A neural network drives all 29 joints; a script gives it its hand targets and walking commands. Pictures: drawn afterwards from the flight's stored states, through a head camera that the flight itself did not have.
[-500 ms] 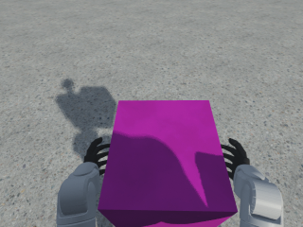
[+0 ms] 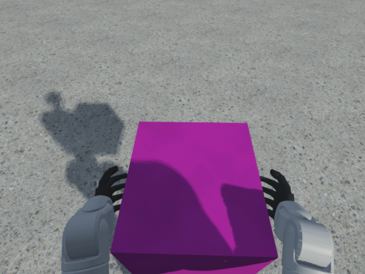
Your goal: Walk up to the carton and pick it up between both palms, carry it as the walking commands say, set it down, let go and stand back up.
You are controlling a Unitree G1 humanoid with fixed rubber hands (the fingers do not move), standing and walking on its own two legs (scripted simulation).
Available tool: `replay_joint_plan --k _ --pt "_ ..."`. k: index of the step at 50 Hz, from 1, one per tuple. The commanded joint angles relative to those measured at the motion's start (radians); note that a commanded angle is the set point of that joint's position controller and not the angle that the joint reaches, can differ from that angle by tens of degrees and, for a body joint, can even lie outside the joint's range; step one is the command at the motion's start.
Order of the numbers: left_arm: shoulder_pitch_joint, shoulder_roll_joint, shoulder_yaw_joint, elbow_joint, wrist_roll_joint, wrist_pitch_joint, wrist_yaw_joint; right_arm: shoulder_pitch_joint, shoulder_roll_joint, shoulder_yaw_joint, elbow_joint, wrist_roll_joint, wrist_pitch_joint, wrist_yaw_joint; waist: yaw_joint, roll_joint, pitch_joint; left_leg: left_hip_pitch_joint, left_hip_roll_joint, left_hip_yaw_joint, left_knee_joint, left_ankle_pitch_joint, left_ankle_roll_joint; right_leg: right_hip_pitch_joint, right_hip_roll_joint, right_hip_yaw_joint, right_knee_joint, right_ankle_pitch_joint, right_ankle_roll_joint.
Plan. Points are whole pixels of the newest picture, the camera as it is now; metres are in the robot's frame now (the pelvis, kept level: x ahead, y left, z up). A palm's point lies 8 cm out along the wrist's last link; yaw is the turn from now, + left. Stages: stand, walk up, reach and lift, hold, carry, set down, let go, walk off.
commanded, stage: carry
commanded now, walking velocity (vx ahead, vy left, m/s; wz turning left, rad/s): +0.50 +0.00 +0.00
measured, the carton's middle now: (191, 197) +0.31 +0.00 -0.01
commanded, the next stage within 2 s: none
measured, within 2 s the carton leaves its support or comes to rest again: neither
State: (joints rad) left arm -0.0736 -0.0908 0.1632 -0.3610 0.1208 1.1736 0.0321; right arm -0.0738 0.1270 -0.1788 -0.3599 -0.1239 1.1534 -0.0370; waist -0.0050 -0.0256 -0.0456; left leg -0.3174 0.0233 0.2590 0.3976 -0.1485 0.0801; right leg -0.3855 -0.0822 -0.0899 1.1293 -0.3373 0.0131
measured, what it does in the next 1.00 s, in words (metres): walks ahead: right foot, then left foot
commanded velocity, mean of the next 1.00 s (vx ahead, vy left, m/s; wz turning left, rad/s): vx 0.50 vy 0.00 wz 0.00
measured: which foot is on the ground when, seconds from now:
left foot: down 0.00-0.32, up 0.34-0.76, down 0.78-1.00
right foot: up 0.00-0.30, down 0.32-0.78, up 0.80-1.00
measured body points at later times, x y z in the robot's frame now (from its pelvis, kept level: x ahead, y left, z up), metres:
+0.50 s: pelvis +0.34 -0.04 +0.00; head +0.36 -0.05 +0.45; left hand +0.58 +0.16 +0.06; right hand +0.62 -0.20 +0.06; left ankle +0.26 +0.08 -0.65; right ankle +0.35 -0.11 -0.74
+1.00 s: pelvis +0.68 +0.03 +0.01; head +0.70 +0.04 +0.46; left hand +0.94 +0.21 +0.06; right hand +0.94 -0.15 +0.07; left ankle +0.68 +0.10 -0.74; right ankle +0.65 -0.09 -0.67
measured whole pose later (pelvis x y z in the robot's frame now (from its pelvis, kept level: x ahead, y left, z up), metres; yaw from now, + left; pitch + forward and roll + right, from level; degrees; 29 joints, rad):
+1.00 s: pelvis +0.68 +0.03 +0.01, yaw +0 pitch +4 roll -1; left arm -0.09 -0.13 0.17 -0.38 0.14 1.16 0.04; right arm -0.08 0.13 -0.19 -0.39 -0.12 1.14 -0.04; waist -0.01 -0.02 -0.03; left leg -0.22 0.02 0.24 0.30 -0.15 0.07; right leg -0.50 -0.09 -0.12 1.01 -0.29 0.02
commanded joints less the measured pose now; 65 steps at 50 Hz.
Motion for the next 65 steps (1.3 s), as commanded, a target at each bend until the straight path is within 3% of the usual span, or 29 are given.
replay_joint_plan --k 1,5,12,14,15,16,17,18,19,21,22,24,29,34,36,38,39,40,41,42,44,45,47,52,59,62,63,64,65 --pt "-0.48 -0.882 -0.8 -0.128 -0.442 -0.038 -0.242 -0.484 0.842 0.789 -0.116 0.469 -0.02 0.267 0.0 0.118 -0.306 0.397 0.281 -0.293 -0.211 0.191 0.062 -0.17 -0.046 0.015 -0.11 0.048 -0.003" --pt "-0.434 -0.847 -0.808 -0.156 -0.413 -0.039 -0.221 -0.443 0.788 0.77 -0.132 0.45 -0.018 0.269 -0.004 0.145 -0.242 0.41 0.261 -0.217 -0.268 0.121 0.092 -0.204 -0.043 -0.033 -0.332 0.141 0.002" --pt "-0.415 -0.796 -0.82 -0.151 -0.41 -0.007 -0.22 -0.427 0.735 0.762 -0.143 0.421 0.009 0.262 -0.012 0.153 -0.142 0.427 0.227 -0.098 -0.218 0.345 0.013 -0.145 0.006 -0.122 -0.588 0.296 -0.025" --pt "-0.42 -0.788 -0.816 -0.138 -0.415 0.002 -0.225 -0.434 0.73 0.765 -0.14 0.413 0.019 0.259 -0.007 0.146 -0.166 0.421 0.212 -0.051 -0.106 0.506 -0.027 -0.034 0.039 -0.161 -0.642 0.29 -0.037" --pt "-0.415 -0.789 -0.811 -0.126 -0.415 0.006 -0.227 -0.44 0.728 0.767 -0.134 0.411 0.024 0.257 0.011 0.121 -0.21 0.369 0.195 -0.004 0.025 0.56 -0.054 0.115 0.061 -0.199 -0.69 0.304 -0.045" --pt "-0.395 -0.787 -0.801 -0.104 -0.414 0.007 -0.227 -0.449 0.721 0.768 -0.131 0.406 0.03 0.258 0.034 0.079 -0.294 0.236 0.166 0.009 0.219 0.529 -0.073 0.348 0.053 -0.181 -0.674 0.25 -0.073" --pt "-0.386 -0.78 -0.787 -0.092 -0.405 0.007 -0.227 -0.462 0.713 0.763 -0.127 0.404 0.036 0.26 0.057 -0.041 -0.369 0.048 0.136 0.002 0.502 0.288 -0.087 0.533 -0.121 0.057 -0.714 0.163 -0.105" --pt "-0.407 -0.785 -0.776 -0.08 -0.402 0.001 -0.228 -0.466 0.732 0.783 -0.138 0.405 0.041 0.259 0.035 -0.287 -0.405 -0.302 -0.021 -0.07 0.789 -0.24 -0.114 0.748 -0.357 0.543 -0.826 0.173 -0.225" --pt "-0.425 -0.817 -0.785 -0.087 -0.426 0.002 -0.233 -0.462 0.745 0.795 -0.125 0.397 0.038 0.26 0.025 -0.208 -0.384 -0.407 0.02 -0.193 0.9 -0.324 -0.076 0.725 -0.367 0.524 -0.854 0.289 -0.239" --pt "-0.473 -0.863 -0.787 -0.114 -0.422 -0.007 -0.235 -0.475 0.797 0.794 -0.094 0.414 0.027 0.271 0.031 -0.052 -0.347 -0.374 0.087 -0.243 0.891 -0.214 -0.067 0.58 -0.336 0.333 -0.862 0.404 -0.22" --pt "-0.5 -0.883 -0.793 -0.135 -0.431 -0.016 -0.237 -0.5 0.82 0.795 -0.103 0.426 0.019 0.275 0.028 -0.009 -0.313 -0.351 0.111 -0.248 0.815 -0.169 -0.074 0.502 -0.316 0.257 -0.883 0.361 -0.185" --pt "-0.516 -0.903 -0.795 -0.135 -0.453 -0.023 -0.245 -0.5 0.831 0.784 -0.111 0.415 0.003 0.267 0.023 -0.043 -0.305 -0.306 0.111 -0.22 0.683 -0.125 -0.082 0.465 -0.274 0.148 -0.915 0.352 -0.149" --pt "-0.477 -0.852 -0.795 -0.155 -0.46 -0.024 -0.251 -0.436 0.803 0.791 -0.141 0.386 -0.01 0.238 0.029 -0.096 -0.22 -0.301 0.087 -0.14 0.362 0.01 -0.09 0.498 -0.208 -0.008 -0.961 0.437 -0.142" --pt "-0.434 -0.804 -0.786 -0.157 -0.442 -0.005 -0.252 -0.405 0.774 0.802 -0.151 0.382 0.012 0.235 0.039 -0.126 -0.135 -0.219 0.037 -0.047 0.148 0.113 -0.082 0.497 -0.172 -0.097 -0.909 0.573 -0.111" --pt "-0.442 -0.792 -0.79 -0.163 -0.441 0.002 -0.249 -0.417 0.763 0.8 -0.148 0.387 0.022 0.239 0.039 -0.129 -0.137 -0.141 0.011 -0.011 0.1 0.123 -0.076 0.498 -0.172 -0.127 -0.837 0.721 -0.096" --pt "-0.444 -0.773 -0.79 -0.159 -0.436 0.013 -0.246 -0.401 0.755 0.792 -0.116 0.391 0.029 0.241 0.014 -0.115 -0.224 0.105 -0.051 0.037 0.036 0.08 -0.059 0.436 -0.12 -0.176 -0.627 0.807 -0.056" --pt "-0.445 -0.759 -0.785 -0.148 -0.428 0.018 -0.247 -0.406 0.747 0.784 -0.111 0.393 0.032 0.244 -0.012 -0.084 -0.293 0.317 -0.017 -0.01 0.048 0.023 -0.044 0.3 -0.108 -0.172 -0.466 0.688 -0.028" --pt "-0.446 -0.754 -0.788 -0.133 -0.425 0.024 -0.25 -0.4 0.737 0.776 -0.097 0.387 0.036 0.248 -0.026 0.077 -0.349 0.488 0.181 -0.334 -0.022 -0.073 0.013 0.091 -0.042 -0.158 -0.202 0.468 0.011" --pt "-0.478 -0.768 -0.801 -0.153 -0.431 0.027 -0.247 -0.428 0.743 0.765 -0.084 0.406 0.032 0.253 -0.016 0.327 -0.408 0.656 0.397 -0.738 -0.172 -0.031 0.13 -0.166 0.108 -0.087 0.058 -0.112 0.023" --pt "-0.466 -0.787 -0.804 -0.134 -0.422 0.023 -0.246 -0.445 0.77 0.774 -0.116 0.418 0.031 0.256 -0.008 0.253 -0.414 0.616 0.404 -0.704 -0.172 0.025 0.126 -0.209 0.037 0.045 0.177 -0.13 -0.004" --pt "-0.503 -0.857 -0.798 -0.111 -0.439 0.006 -0.254 -0.484 0.843 0.768 -0.094 0.426 0.015 0.264 -0.001 0.075 -0.356 0.491 0.345 -0.495 -0.159 0.245 0.098 -0.212 -0.026 0.074 0.121 -0.004 -0.015" --pt "-0.517 -0.88 -0.792 -0.111 -0.445 -0.003 -0.252 -0.498 0.861 0.772 -0.099 0.442 0.008 0.268 0.0 0.062 -0.329 0.447 0.322 -0.405 -0.168 0.309 0.082 -0.208 -0.045 0.058 0.066 0.015 -0.008" --pt "-0.517 -0.894 -0.78 -0.121 -0.442 -0.021 -0.244 -0.498 0.865 0.771 -0.106 0.458 -0.007 0.27 0.001 0.098 -0.329 0.424 0.287 -0.311 -0.188 0.27 0.065 -0.177 -0.047 0.03 -0.048 0.042 0.0" --pt "-0.461 -0.866 -0.797 -0.143 -0.412 -0.026 -0.221 -0.442 0.806 0.754 -0.116 0.437 -0.007 0.27 -0.003 0.144 -0.241 0.429 0.261 -0.216 -0.262 0.156 0.094 -0.22 -0.046 -0.027 -0.32 0.152 0.007" --pt "-0.463 -0.826 -0.804 -0.141 -0.416 0.003 -0.226 -0.441 0.759 0.752 -0.131 0.411 0.019 0.265 -0.011 0.153 -0.144 0.433 0.224 -0.098 -0.216 0.358 0.012 -0.141 0.003 -0.114 -0.589 0.293 -0.026" --pt "-0.454 -0.817 -0.789 -0.11 -0.417 0.015 -0.232 -0.46 0.749 0.756 -0.122 0.402 0.034 0.261 0.015 0.115 -0.215 0.375 0.193 -0.01 0.037 0.575 -0.052 0.12 0.059 -0.19 -0.688 0.298 -0.046" --pt "-0.432 -0.814 -0.778 -0.088 -0.415 0.016 -0.232 -0.469 0.74 0.755 -0.119 0.4 0.039 0.261 0.038 0.072 -0.3 0.237 0.165 0.004 0.233 0.525 -0.071 0.354 0.046 -0.163 -0.672 0.241 -0.071" --pt "-0.426 -0.801 -0.763 -0.082 -0.405 0.015 -0.23 -0.477 0.729 0.749 -0.114 0.401 0.045 0.263 0.058 -0.07 -0.375 0.028 0.125 -0.004 0.517 0.272 -0.085 0.542 -0.141 0.103 -0.721 0.14 -0.109" --pt "-0.435 -0.812 -0.762 -0.06 -0.403 0.01 -0.23 -0.474 0.752 0.765 -0.118 0.404 0.049 0.262 0.033 -0.29 -0.398 -0.302 -0.026 -0.078 0.784 -0.274 -0.105 0.727 -0.358 0.556 -0.832 0.167 -0.225"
